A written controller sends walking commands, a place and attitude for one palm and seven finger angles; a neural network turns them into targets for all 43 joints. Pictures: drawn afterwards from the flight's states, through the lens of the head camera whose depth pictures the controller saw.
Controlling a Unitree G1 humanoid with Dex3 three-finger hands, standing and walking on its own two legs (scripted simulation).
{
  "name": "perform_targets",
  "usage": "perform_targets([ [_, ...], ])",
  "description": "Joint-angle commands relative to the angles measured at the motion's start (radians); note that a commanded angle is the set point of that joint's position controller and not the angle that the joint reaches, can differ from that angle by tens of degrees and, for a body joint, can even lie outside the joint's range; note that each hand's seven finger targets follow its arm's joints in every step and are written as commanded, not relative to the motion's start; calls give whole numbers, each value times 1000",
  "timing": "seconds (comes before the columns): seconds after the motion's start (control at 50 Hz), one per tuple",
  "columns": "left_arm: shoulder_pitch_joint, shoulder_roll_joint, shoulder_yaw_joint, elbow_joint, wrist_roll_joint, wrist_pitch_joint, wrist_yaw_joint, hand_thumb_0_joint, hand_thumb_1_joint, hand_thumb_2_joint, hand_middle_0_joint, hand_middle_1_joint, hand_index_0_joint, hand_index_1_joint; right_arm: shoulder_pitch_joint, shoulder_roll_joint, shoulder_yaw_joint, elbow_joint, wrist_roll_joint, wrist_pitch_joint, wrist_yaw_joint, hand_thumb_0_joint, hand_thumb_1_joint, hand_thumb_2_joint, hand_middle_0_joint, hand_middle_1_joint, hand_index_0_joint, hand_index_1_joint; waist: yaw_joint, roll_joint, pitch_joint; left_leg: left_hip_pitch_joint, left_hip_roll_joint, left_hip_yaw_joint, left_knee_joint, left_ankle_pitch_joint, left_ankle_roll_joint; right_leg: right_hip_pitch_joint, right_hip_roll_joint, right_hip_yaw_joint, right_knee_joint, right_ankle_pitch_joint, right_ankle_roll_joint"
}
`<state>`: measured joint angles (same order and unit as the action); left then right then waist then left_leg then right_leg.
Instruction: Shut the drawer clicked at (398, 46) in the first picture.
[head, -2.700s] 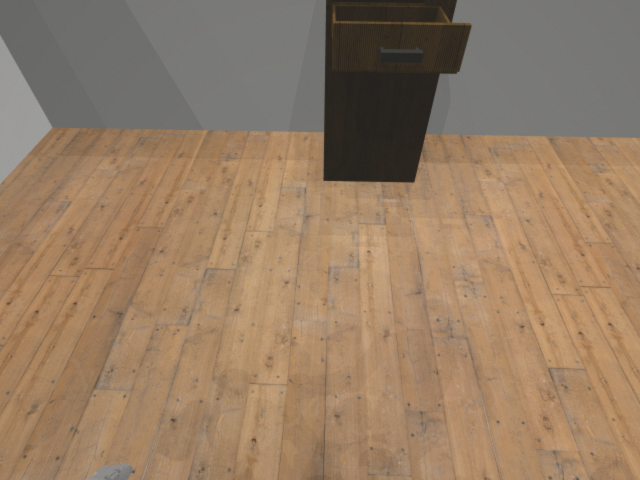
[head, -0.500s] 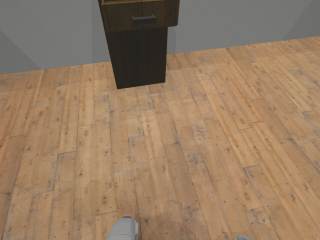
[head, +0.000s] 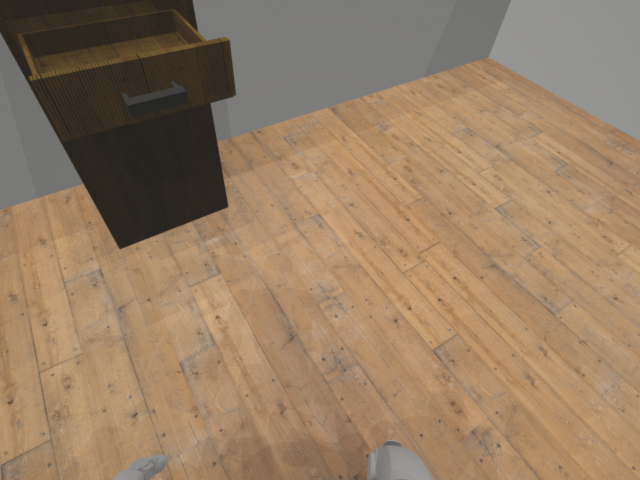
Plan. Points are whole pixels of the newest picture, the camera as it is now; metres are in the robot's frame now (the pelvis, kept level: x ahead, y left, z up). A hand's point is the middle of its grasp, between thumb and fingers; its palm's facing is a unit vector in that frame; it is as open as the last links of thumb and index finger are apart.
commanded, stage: walk to a spot facing it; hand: left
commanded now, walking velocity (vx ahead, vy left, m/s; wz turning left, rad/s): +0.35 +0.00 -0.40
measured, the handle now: (153, 96) +0.86 +0.39 -0.01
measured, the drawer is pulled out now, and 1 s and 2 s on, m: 0.30 0.30 0.30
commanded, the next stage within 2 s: turn to face it in 0.88 s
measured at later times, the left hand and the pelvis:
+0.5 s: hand (230, 374) +0.31 +0.15 -0.18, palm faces -0.11 -0.97 -0.22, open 7.1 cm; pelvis +0.23 -0.04 -0.01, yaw -9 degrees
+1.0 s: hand (276, 255) +0.56 +0.10 -0.18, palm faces -0.34 -0.93 -0.16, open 7.3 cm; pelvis +0.43 -0.05 -0.01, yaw -21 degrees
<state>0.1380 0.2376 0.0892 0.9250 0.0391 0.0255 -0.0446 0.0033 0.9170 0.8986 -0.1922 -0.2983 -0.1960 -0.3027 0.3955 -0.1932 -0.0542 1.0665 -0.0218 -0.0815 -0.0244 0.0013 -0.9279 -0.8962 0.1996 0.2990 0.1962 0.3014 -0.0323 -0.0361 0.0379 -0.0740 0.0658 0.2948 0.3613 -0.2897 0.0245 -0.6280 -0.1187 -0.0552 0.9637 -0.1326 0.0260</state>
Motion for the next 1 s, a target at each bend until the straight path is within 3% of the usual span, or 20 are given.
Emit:
perform_targets([
  [0.0,-143,-26,-26,-83,-2,-19,-10,0,900,900,-200,-300,-200,-300,114,-108,-8,-19,-7,-14,4,0,-900,-900,200,300,200,300,-35,131,77,80,280,-125,-151,363,93,-57,10,-41,-170,-15,-16],
  [0.1,-153,-8,-30,-72,-6,-38,-3,0,900,900,-200,-300,-200,-300,148,-129,-8,6,-12,1,5,0,-900,-900,200,300,200,300,-26,174,50,142,292,-42,-2,715,67,110,89,-113,-322,-132,-78],
  [0.14,66,32,-16,-3,-3,-57,5,0,900,900,-200,-300,-200,-300,113,-152,-9,-2,-2,4,5,0,-900,-900,200,300,200,300,85,164,-85,86,249,9,294,878,20,435,150,-150,-443,-74,-113],
  [0.16,221,124,7,45,0,-71,15,0,900,900,-200,-300,-200,-300,107,-130,-3,-15,12,4,18,0,-900,-900,200,300,200,300,153,61,-200,-176,222,14,547,632,-21,778,27,-7,-450,-4,-161],
  [0.18,344,241,37,72,-11,-79,35,0,900,900,-200,-300,-200,-300,123,-54,9,-58,25,0,16,0,-900,-900,200,300,200,300,170,-167,-331,-520,50,-12,898,-235,-78,1041,-308,489,-505,188,-294],
  [0.2,349,277,42,82,-34,-68,42,0,900,900,-200,-300,-200,-300,18,-84,2,-82,24,0,9,0,-900,-900,200,300,200,300,181,-90,-311,-583,49,-168,1027,-297,-55,958,-345,530,-588,276,-338],
  [0.26,149,130,2,47,-29,-77,53,0,900,900,-200,-300,-200,-300,-47,-57,-7,-75,1,23,12,0,-900,-900,200,300,200,300,66,17,-46,-563,140,-261,957,-88,-59,550,-225,301,-672,136,-247],
  [0.32,100,76,-10,53,-17,-94,56,0,900,900,-200,-300,-200,-300,44,-9,-3,-39,-7,48,18,0,-900,-900,200,300,200,300,-9,-39,-37,-443,127,-224,766,-50,-77,400,-134,145,-697,166,-209],
  [0.38,109,62,-7,58,-12,-97,54,0,900,900,-200,-300,-200,-300,-5,10,-5,-67,-6,49,30,0,-900,-900,200,300,200,300,-11,-79,-8,-409,116,-209,583,8,-82,342,-109,129,-726,39,-209],
  [0.46,153,92,-8,76,-14,-92,45,0,900,900,-200,-300,-200,-300,-149,-16,-5,-113,-6,32,47,0,-900,-900,200,300,200,300,34,-125,32,-363,69,-178,377,51,-67,372,-101,164,-724,-87,-194],
  [0.5,160,107,-6,82,-15,-89,43,0,900,900,-200,-300,-200,-300,-162,-34,-8,-121,-4,24,49,0,-900,-900,200,300,200,300,26,-90,42,-285,45,-154,290,66,-61,373,-101,173,-696,-105,-180],
  [0.54,148,106,-4,79,-21,-82,42,0,900,900,-200,-300,-200,-300,-70,-81,-16,-94,-7,14,40,0,-900,-900,200,300,200,300,-28,-17,19,-72,15,-138,171,78,-52,312,-49,129,-546,-47,-147],
  [0.56,160,68,-9,69,-24,-79,37,0,900,900,-200,-300,-200,-300,42,-151,-32,-61,-14,8,28,0,-900,-900,200,300,200,300,-74,133,-35,109,115,-291,83,-26,-12,200,23,88,-314,-39,-112],
  [0.58,178,8,-21,47,-32,-78,28,0,900,900,-200,-300,-200,-300,163,-276,-59,-47,-26,7,23,0,-900,-900,200,300,200,300,-102,410,-102,219,382,-635,-80,-142,78,36,140,-49,27,-356,-58],
  [0.6,122,48,-17,33,-19,-77,38,0,900,900,-200,-300,-200,-300,173,-243,-46,-32,-22,13,13,0,-900,-900,200,300,200,300,-116,391,-70,154,439,-754,-187,-231,90,-21,126,49,219,-419,-64],
  [0.64,93,40,-10,46,-16,-73,24,0,900,900,-200,-300,-200,-300,17,-157,-18,-74,-11,8,8,0,-900,-900,200,300,200,300,-42,167,65,-15,391,-581,-195,-187,88,-63,31,86,310,-251,-66],
  [0.68,159,13,-9,78,-9,-56,15,0,900,900,-200,-300,-200,-300,-58,-99,-4,-84,-5,-9,3,0,-900,-900,200,300,200,300,20,140,51,-63,317,-350,-171,48,39,5,8,70,283,-150,-45],
  [0.74,191,-10,-4,78,-7,-25,15,0,900,900,-200,-300,-200,-300,-41,-85,-3,-75,3,-17,-3,0,-900,-900,200,300,200,300,42,157,25,-54,279,-195,-162,238,38,3,7,48,268,-85,-16],
  [0.84,83,-41,-1,20,-6,-10,5,0,900,900,-200,-300,-200,-300,9,-84,-15,-48,4,-11,-4,0,-900,-900,200,300,200,300,28,151,69,17,286,-93,-159,342,67,-90,-17,-8,94,-28,13],
  [0.98,-17,-52,-13,-17,-10,-29,15,0,900,900,-200,-300,-200,-300,57,-91,-26,-15,-5,18,-5,0,-900,-900,200,300,200,300,-7,204,51,72,288,-7,24,709,64,103,68,-101,-263,-50,-36],
])
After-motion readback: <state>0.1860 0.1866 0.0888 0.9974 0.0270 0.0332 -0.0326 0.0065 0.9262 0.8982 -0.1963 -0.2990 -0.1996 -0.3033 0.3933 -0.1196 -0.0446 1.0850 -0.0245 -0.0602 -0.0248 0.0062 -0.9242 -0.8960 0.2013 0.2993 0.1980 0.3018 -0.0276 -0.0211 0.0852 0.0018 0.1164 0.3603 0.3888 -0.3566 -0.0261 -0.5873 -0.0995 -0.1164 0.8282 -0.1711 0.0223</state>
